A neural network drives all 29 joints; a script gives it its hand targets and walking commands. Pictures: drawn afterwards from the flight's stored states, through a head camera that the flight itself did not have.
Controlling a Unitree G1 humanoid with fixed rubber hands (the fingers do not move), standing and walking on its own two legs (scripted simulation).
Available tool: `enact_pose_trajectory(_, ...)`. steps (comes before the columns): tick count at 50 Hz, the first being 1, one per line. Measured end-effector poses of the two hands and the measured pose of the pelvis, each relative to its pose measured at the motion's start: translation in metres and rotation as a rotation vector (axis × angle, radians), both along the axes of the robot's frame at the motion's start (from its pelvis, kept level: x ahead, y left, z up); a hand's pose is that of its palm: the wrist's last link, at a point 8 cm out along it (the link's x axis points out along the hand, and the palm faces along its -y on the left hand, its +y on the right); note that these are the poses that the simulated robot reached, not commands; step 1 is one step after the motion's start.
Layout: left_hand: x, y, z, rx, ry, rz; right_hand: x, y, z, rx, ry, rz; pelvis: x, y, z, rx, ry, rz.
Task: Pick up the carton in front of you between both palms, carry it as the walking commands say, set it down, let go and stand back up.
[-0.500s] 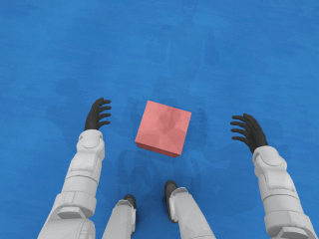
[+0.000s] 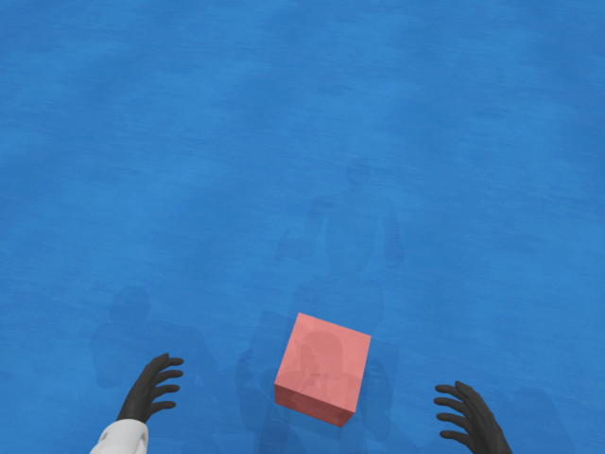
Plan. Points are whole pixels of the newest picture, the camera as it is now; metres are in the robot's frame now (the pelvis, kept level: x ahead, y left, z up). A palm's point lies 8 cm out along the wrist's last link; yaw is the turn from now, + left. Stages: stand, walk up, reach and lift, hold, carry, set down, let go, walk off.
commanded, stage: let go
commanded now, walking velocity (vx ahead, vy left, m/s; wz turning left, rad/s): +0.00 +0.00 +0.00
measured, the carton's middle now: (320, 371) +0.40 -0.08 -0.65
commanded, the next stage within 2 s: stand in 0.52 s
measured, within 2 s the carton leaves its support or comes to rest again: neither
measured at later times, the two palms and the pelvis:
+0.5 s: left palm (112, 449) +0.16 +0.23 -0.07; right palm (496, 443) +0.16 -0.24 -0.06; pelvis +0.00 +0.00 +0.00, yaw -1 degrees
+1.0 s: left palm out of the picture +0.10 +0.25 -0.09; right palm out of the picture +0.12 -0.30 -0.11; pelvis +0.00 -0.03 +0.00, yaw +1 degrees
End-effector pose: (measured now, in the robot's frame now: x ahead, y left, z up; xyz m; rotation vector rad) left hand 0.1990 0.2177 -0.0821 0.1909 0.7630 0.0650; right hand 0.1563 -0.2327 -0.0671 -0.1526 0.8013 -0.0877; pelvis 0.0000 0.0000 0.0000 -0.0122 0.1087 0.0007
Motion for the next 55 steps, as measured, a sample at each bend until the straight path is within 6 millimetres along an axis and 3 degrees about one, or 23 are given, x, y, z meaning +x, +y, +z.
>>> enact_pose_trajectory(7, -0.03, 0.031, 0.016, 0.004, 0.017, 0.024, 0.009, 0.018, 0.001, 0.001, -0.016, 0.025, 0.004, 0.017, 0.003, -0.005, -0.092, -0.001)
enact_pose_trajectory(14, -0.039, 0.037, 0.019, -0.007, 0.024, 0.03, 0.011, 0.021, 0.001, -0.013, -0.004, 0.033, 0.004, 0.02, 0.002, -0.004, -0.145, 0.0)
enact_pose_trajectory(27, -0.04, 0.012, 0.014, 0.011, 0.019, 0.03, 0.004, -0.013, 0.004, -0.061, 0.008, -0.017, -0.002, -0.001, -0.001, 0.001, -0.159, -0.007)
enact_pose_trajectory(39, -0.084, 0.047, 0.007, 0.185, 0.125, 0.146, -0.02, -0.055, -0.031, -0.097, 0.052, -0.021, -0.002, -0.019, -0.005, 0.013, -0.129, 0.014)
enact_pose_trajectory(55, -0.101, 0.028, -0.007, 0.155, 0.191, 0.166, -0.046, -0.075, -0.043, -0.137, 0.154, -0.026, -0.005, -0.033, -0.004, 0.017, -0.14, 0.026)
